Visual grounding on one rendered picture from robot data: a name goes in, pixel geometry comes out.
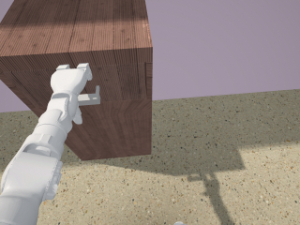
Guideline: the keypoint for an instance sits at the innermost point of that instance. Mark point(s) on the left robot upper arm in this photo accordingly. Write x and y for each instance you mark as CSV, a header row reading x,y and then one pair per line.
x,y
32,179

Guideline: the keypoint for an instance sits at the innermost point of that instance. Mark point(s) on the left robot hand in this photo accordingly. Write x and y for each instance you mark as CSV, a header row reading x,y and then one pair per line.
x,y
72,80

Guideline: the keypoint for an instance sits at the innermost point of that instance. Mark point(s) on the drawer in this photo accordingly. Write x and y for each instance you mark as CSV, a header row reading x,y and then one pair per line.
x,y
116,82

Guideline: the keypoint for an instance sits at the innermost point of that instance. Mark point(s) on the cabinet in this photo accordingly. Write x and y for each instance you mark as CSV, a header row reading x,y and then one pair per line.
x,y
44,34

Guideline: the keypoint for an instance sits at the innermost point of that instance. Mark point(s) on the handle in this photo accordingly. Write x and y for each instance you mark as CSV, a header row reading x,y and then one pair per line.
x,y
89,99

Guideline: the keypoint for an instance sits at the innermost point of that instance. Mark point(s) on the left robot forearm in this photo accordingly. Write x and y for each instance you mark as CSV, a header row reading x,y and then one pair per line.
x,y
51,131

